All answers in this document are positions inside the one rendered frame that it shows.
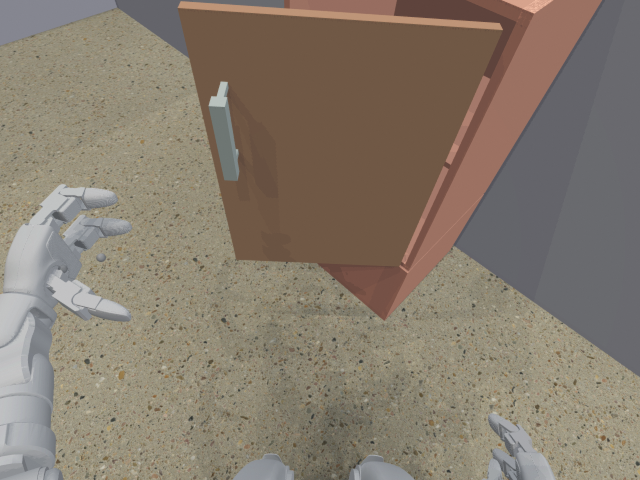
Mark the left robot hand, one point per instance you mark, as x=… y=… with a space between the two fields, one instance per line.
x=38 y=250

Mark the left robot forearm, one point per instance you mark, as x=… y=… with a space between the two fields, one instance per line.
x=26 y=384

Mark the left robot shin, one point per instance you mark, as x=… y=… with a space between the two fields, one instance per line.
x=272 y=456

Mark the left robot thigh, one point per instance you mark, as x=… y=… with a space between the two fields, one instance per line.
x=265 y=469

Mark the cupboard door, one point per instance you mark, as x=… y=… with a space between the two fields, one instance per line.
x=343 y=123

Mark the right robot hand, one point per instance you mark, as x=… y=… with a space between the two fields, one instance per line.
x=528 y=465

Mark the handle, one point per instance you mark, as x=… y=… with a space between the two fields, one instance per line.
x=222 y=126

